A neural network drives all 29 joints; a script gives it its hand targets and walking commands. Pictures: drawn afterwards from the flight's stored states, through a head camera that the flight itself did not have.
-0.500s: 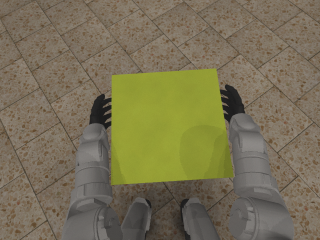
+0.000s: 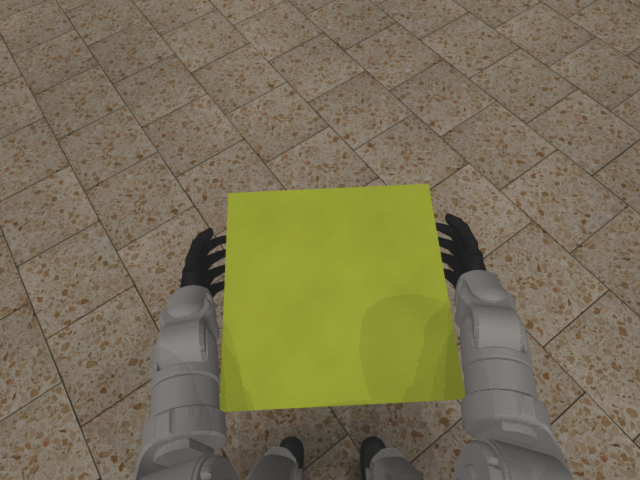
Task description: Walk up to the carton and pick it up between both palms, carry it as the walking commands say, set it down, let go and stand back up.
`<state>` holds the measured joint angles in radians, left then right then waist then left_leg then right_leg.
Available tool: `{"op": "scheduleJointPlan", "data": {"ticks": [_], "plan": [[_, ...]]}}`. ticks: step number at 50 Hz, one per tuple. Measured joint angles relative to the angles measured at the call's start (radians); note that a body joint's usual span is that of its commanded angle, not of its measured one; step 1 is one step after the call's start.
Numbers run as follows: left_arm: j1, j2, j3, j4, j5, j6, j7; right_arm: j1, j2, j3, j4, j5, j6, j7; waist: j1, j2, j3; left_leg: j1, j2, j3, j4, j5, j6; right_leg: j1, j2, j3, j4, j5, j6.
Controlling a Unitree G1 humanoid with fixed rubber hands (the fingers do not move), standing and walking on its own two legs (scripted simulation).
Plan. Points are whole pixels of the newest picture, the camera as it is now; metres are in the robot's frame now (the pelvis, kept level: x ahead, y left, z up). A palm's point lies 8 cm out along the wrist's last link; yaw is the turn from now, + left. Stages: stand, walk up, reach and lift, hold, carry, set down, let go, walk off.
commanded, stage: reach and lift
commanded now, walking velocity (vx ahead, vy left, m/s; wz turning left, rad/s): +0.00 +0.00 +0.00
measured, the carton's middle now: (332, 307) +0.35 +0.01 -0.11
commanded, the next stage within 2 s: hold in 1.98 s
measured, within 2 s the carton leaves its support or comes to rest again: neither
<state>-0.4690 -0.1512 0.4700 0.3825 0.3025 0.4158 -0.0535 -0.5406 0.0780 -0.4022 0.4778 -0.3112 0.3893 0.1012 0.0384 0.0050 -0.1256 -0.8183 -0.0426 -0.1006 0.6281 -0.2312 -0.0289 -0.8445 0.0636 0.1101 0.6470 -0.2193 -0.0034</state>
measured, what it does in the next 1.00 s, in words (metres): stands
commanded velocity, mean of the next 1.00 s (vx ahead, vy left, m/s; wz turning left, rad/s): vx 0.00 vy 0.00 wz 0.00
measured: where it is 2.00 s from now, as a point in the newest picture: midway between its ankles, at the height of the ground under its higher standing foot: outside the picture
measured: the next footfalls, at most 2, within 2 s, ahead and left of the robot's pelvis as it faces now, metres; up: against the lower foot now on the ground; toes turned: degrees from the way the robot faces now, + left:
none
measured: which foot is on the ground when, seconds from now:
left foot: down 0.00-1.00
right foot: down 0.00-1.00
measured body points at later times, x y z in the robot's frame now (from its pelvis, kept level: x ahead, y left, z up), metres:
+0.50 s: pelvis +0.02 +0.00 +0.03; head +0.07 -0.01 +0.48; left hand +0.34 +0.19 +0.03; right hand +0.37 -0.15 +0.02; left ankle +0.02 +0.13 -0.71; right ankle +0.03 -0.11 -0.71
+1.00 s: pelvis +0.02 +0.00 +0.04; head -0.01 +0.00 +0.49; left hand +0.31 +0.19 +0.08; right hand +0.34 -0.16 +0.08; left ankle +0.02 +0.13 -0.71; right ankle +0.03 -0.11 -0.71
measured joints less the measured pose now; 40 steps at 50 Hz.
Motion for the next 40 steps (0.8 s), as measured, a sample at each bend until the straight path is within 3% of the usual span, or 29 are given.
{"op": "scheduleJointPlan", "data": {"ticks": [20,40], "plan": [[0.124,-0.018,-0.055,-0.058,-0.006,0.059,0.003,0.134,0.015,0.042,-0.068,0.004,0.055,0.006,0.006,0.007,0.052,0.354,0.01,-0.004,-0.219,0.062,0.01,0.356,-0.014,0.001,-0.22,0.059,-0.003],[0.221,0.003,-0.141,-0.14,-0.031,0.216,0.012,0.241,0.02,0.107,-0.164,0.02,0.205,-0.003,0.01,0.008,0.077,0.685,0.017,-0.004,-0.349,0.078,0.017,0.681,-0.021,0.001,-0.334,0.066,-0.008]]}}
